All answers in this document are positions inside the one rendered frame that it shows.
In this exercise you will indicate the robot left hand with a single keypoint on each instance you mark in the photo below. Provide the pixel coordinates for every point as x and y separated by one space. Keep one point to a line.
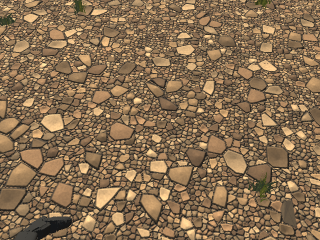
44 226

